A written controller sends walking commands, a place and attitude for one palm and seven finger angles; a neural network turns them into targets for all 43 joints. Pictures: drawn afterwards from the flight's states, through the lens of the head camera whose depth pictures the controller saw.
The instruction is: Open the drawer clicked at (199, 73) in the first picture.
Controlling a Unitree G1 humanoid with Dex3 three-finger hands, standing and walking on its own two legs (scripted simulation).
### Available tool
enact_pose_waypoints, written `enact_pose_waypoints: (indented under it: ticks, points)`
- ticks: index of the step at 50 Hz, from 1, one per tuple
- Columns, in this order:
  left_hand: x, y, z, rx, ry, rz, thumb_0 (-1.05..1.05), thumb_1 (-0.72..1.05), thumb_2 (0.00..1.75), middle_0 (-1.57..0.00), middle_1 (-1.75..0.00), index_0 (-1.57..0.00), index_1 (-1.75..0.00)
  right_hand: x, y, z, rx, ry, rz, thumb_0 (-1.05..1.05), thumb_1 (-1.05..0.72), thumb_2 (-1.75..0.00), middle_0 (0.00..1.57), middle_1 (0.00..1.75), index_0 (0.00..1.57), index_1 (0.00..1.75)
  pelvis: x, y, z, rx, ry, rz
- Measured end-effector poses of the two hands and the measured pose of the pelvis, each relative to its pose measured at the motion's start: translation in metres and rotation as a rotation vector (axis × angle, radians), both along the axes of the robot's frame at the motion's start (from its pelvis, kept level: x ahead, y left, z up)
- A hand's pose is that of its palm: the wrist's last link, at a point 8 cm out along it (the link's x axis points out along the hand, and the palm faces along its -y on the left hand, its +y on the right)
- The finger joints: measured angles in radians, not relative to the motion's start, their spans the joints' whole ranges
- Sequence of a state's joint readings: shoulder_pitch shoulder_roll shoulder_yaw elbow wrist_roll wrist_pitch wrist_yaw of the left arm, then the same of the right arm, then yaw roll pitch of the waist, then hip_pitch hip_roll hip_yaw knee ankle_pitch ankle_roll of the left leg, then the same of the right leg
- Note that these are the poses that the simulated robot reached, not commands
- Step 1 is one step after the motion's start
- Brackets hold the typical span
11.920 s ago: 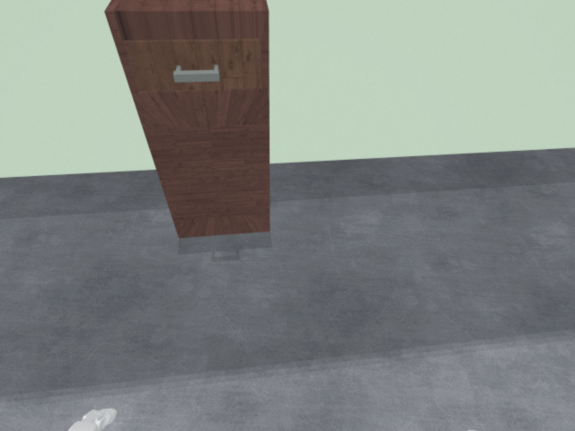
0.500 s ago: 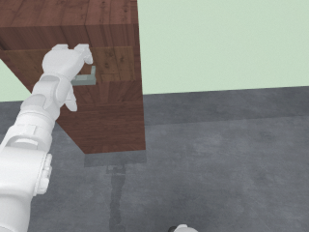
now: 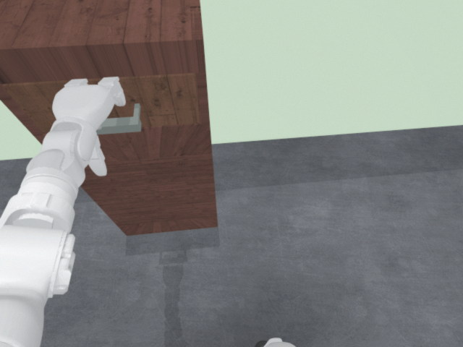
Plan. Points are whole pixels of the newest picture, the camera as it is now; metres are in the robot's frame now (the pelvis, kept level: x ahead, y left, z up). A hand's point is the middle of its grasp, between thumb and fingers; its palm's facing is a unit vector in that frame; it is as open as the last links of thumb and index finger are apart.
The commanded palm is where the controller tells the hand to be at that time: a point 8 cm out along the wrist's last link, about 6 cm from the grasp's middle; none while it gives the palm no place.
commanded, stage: move the hooked fingers above the handle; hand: left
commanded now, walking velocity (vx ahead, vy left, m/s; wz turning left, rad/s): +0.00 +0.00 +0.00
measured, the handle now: (111, 118) +0.56 +0.22 +0.02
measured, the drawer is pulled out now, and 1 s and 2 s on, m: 0.00 0.00 0.00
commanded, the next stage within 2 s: lower the fingers behind the handle in 1.24 s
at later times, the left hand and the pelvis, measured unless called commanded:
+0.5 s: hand (107, 120) +0.50 +0.20 +0.08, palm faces -0.02 -0.03 -1.00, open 13.8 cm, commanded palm +0.48 +0.22 +0.13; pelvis +0.00 -0.01 +0.00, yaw +0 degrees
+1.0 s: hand (112, 110) +0.52 +0.19 +0.08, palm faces +0.02 +0.00 -1.00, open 13.8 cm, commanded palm +0.48 +0.21 +0.13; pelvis +0.00 -0.01 +0.00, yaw +0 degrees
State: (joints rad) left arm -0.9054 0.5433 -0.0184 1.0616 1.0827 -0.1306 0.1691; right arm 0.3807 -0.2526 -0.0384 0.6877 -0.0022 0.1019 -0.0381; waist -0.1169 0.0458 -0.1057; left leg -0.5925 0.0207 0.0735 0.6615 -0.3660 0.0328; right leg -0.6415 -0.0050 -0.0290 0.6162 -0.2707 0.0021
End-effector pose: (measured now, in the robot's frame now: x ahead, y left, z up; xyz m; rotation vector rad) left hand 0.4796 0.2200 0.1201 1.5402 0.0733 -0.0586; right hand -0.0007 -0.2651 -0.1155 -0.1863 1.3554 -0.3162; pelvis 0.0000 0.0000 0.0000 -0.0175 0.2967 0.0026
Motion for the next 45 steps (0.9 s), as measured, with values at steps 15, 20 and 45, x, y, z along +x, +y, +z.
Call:
enact_pose_waypoints:
  ticks: [15, 20, 45]
  points:
    - [0.005, -0.009, 0.02, 0.022, -0.061, 0.062, 0.0, -0.48, 0.3, -0.32, -1.2, -0.32, -1.2, 0.011, -0.008, -0.004, 0.021, 0.009, 0.024, 0.01, -0.9, -0.9, 0.2, 0.3, 0.2, 0.3, 0.002, -0.002, 0.001, -0.002, 0.0, 0.023]
    - [0.005, -0.028, 0.017, -0.015, -0.035, 0.018, 0.0, -0.48, 0.3, -0.32, -1.2, -0.32, -1.2, 0.017, -0.009, -0.002, 0.017, -0.034, 0.009, 0.01, -0.9, -0.9, 0.2, 0.3, 0.2, 0.3, 0.003, -0.005, 0.002, 0.003, -0.013, 0.006]
    - [0.007, -0.044, 0.024, -0.018, -0.091, -0.032, 0.0, -0.49, 0.3, -0.32, -1.2, -0.32, -1.2, 0.024, -0.028, 0.002, -0.026, -0.056, 0.032, 0.01, -0.9, -0.9, 0.2, 0.3, 0.2, 0.3, -0.002, -0.014, 0.002, 0.01, -0.015, 0.019]
